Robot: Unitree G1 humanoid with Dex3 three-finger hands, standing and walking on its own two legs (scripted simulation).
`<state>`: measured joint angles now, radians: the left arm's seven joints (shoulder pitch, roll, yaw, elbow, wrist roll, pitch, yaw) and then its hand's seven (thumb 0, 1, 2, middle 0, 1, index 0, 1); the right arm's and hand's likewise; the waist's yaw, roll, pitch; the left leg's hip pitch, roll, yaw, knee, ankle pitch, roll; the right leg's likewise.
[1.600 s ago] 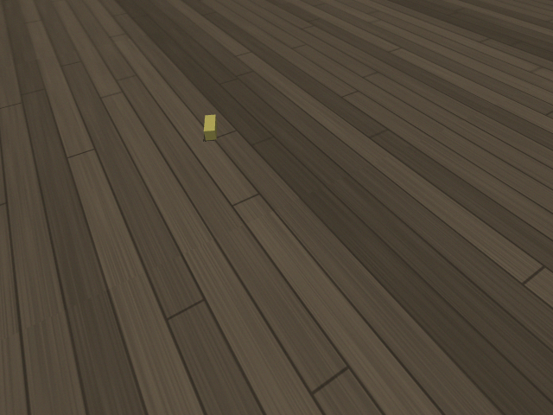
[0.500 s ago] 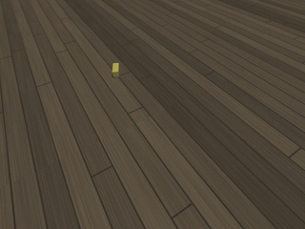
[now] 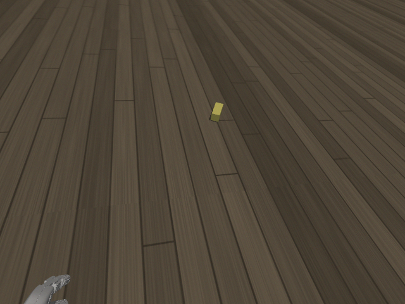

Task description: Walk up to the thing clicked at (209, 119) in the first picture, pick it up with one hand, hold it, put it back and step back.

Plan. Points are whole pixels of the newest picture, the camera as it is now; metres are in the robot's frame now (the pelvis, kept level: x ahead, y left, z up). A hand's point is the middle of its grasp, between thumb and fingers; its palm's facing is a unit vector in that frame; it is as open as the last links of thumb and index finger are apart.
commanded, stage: walk up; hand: left
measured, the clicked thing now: (217, 111) +1.75 -0.16 -0.73
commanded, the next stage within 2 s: none
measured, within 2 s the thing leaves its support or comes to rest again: neither
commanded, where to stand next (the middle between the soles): +1.84 -0.58 m, yaw +79 degrees
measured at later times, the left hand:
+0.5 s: hand (119, 235) +0.30 +0.21 -0.10, palm faces +0.43 -0.82 -0.38, open 7.4 cm
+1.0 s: hand (156, 166) +0.57 +0.17 -0.16, palm faces +0.53 -0.81 -0.26, open 7.4 cm
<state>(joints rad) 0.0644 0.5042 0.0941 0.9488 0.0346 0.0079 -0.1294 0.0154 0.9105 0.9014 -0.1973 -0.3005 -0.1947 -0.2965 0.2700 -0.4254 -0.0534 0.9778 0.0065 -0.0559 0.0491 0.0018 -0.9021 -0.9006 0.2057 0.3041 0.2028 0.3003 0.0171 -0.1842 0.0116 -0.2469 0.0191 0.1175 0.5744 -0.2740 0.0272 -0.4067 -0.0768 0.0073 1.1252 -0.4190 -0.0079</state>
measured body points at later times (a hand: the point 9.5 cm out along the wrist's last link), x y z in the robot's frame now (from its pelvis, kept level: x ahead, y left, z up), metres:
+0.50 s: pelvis +0.33 -0.09 +0.00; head +0.34 -0.10 +0.45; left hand +0.27 +0.25 -0.08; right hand +0.58 -0.38 -0.09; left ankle +0.24 +0.01 -0.64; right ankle +0.39 -0.20 -0.73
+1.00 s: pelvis +0.65 -0.11 -0.01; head +0.64 -0.05 +0.43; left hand +0.55 +0.21 -0.14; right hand +0.89 -0.36 -0.08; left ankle +0.56 +0.03 -0.73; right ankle +0.84 -0.23 -0.67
